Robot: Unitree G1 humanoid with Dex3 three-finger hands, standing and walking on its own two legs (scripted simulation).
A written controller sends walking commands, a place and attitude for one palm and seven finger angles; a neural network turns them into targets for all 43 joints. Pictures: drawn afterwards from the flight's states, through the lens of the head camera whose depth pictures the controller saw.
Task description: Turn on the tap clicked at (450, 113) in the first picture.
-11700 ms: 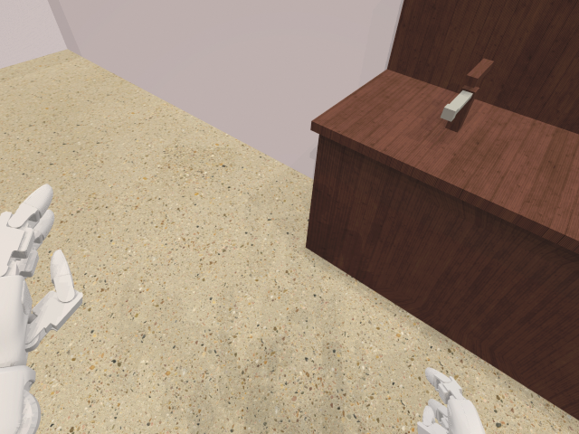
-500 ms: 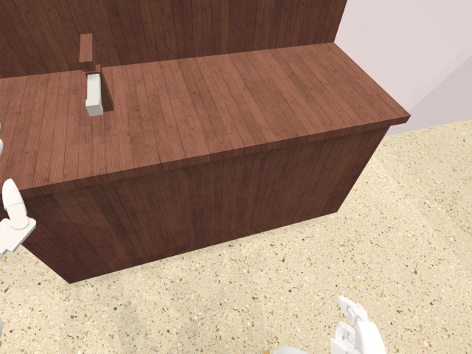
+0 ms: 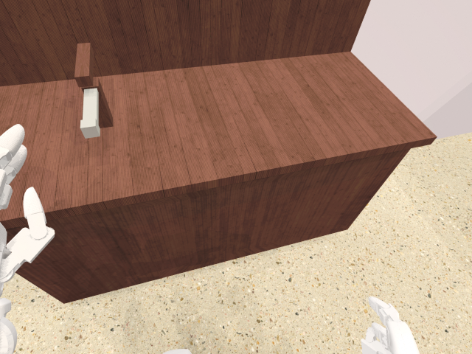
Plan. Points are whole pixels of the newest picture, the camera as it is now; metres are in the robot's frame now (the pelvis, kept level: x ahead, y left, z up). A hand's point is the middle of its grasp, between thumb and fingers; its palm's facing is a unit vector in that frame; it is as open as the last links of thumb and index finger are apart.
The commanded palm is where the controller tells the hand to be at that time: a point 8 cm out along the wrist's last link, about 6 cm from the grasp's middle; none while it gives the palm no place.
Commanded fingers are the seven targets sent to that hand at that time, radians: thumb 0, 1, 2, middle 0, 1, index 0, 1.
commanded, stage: take the last steps up to it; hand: left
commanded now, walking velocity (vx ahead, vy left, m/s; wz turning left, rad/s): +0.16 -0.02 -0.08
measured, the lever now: (90, 128) +0.49 +0.33 +0.06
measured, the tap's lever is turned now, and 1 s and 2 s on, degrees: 0 0 0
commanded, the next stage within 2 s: come to a stop and stand still in 0.20 s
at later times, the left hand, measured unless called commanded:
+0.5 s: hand (105, 186) +0.28 +0.20 +0.18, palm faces +0.34 -0.83 -0.45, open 7.4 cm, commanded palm +0.22 +0.25 +0.19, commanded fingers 0.00 0.90 0.90 -0.20 -0.30 -0.20 -0.30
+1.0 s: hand (32, 226) +0.23 +0.27 +0.15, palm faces +0.28 -0.89 -0.37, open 7.4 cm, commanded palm +0.18 +0.32 +0.19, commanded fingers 0.00 0.90 0.90 -0.20 -0.30 -0.20 -0.30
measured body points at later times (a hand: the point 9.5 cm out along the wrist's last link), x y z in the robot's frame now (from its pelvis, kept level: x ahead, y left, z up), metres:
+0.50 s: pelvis +0.05 -0.03 +0.01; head +0.08 -0.05 +0.46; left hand +0.25 +0.24 +0.20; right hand +0.20 -0.26 -0.10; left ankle +0.03 +0.10 -0.68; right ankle +0.08 -0.11 -0.73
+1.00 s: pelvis +0.00 +0.05 +0.00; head +0.00 +0.06 +0.45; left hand +0.21 +0.32 +0.17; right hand +0.14 -0.16 -0.08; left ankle +0.05 +0.11 -0.73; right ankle +0.08 -0.10 -0.72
